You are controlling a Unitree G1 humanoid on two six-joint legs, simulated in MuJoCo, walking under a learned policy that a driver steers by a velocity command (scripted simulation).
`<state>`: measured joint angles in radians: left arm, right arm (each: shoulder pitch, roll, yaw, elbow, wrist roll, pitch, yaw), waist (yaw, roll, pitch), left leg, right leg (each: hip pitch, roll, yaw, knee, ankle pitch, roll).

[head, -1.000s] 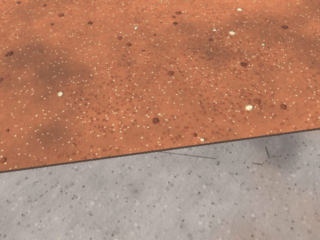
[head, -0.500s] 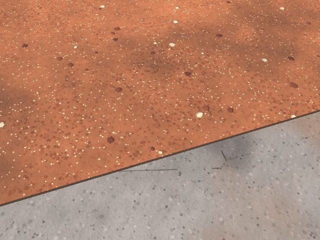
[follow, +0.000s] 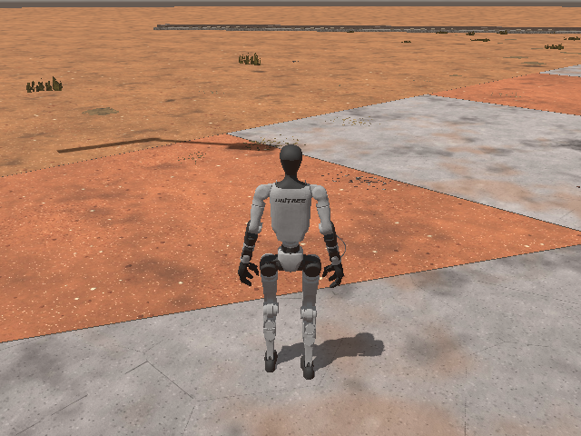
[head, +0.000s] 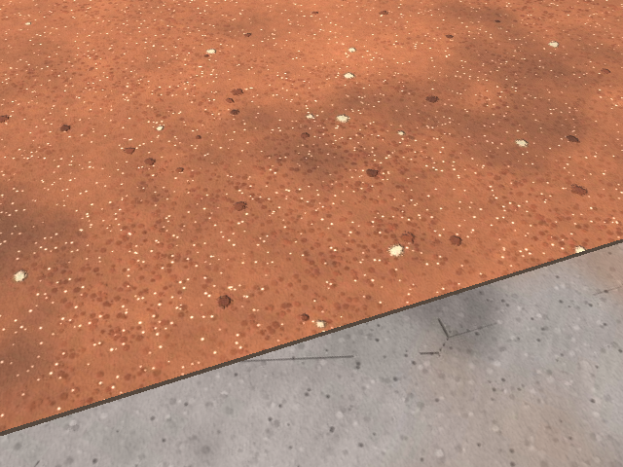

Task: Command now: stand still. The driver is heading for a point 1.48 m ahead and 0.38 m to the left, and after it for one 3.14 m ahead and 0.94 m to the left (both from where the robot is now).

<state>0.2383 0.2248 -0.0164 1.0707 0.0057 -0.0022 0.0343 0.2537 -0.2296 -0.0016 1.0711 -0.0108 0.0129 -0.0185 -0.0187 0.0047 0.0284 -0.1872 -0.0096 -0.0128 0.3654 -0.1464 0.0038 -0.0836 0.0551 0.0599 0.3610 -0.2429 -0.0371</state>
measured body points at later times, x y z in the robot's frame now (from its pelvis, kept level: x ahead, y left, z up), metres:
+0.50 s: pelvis +0.01 +0.00 +0.00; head +0.02 +0.00 +0.45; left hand +0.00 +0.23 -0.16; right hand +0.01 -0.23 -0.16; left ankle +0.03 +0.12 -0.75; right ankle -0.03 -0.10 -0.75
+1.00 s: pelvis +0.02 +0.00 +0.00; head +0.02 +0.00 +0.45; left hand -0.01 +0.22 -0.16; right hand +0.00 -0.22 -0.17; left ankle +0.03 +0.12 -0.75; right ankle -0.03 -0.10 -0.75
